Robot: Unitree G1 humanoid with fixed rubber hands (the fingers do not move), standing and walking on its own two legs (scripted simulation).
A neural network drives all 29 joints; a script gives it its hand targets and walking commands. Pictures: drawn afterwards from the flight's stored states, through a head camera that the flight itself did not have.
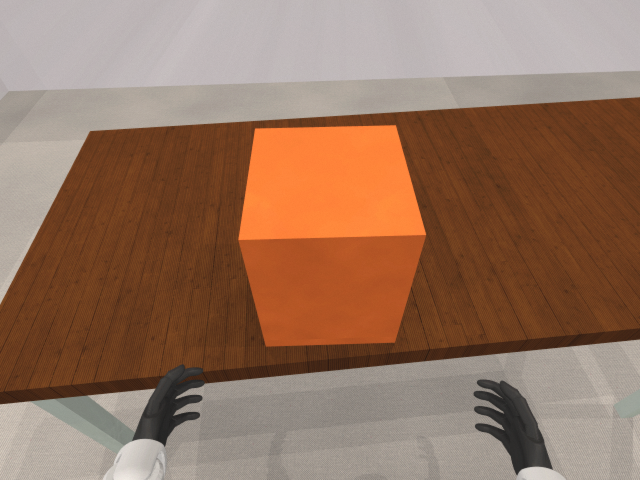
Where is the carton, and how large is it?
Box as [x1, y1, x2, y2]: [238, 125, 425, 346]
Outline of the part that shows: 395,125 255,129 238,240 266,346 394,342 425,237 425,232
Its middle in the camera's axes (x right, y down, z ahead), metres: +0.01 +0.00 +0.58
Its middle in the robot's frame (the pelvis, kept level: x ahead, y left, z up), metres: +0.42 +0.05 +0.04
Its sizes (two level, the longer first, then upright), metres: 0.210 0.200 0.250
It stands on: a table, 0.70 m high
